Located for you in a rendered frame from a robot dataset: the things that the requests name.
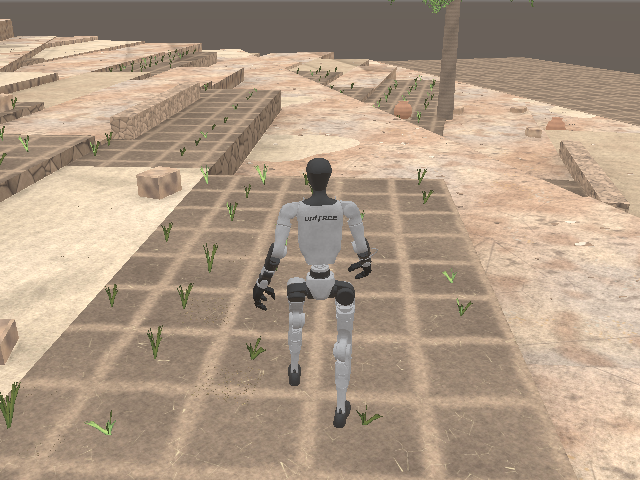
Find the left robot upper arm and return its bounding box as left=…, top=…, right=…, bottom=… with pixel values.
left=271, top=202, right=299, bottom=259

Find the right robot upper arm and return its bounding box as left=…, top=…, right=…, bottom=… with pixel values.
left=340, top=200, right=368, bottom=254

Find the robot right forearm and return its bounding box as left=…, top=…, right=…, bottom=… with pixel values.
left=357, top=238, right=372, bottom=267

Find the right robot hand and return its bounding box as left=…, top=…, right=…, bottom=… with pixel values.
left=348, top=261, right=372, bottom=279

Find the left robot hand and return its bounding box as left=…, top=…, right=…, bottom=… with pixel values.
left=253, top=283, right=275, bottom=311

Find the robot right thigh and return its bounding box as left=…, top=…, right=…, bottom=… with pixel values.
left=333, top=280, right=355, bottom=362

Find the robot head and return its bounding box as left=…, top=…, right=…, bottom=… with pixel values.
left=302, top=158, right=337, bottom=206

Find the robot left forearm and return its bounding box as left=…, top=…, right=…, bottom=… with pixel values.
left=256, top=243, right=280, bottom=289

